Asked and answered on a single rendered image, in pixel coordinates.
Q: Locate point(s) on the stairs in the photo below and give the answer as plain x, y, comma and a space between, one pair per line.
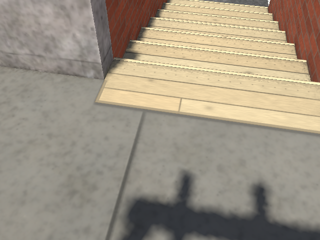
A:
240, 63

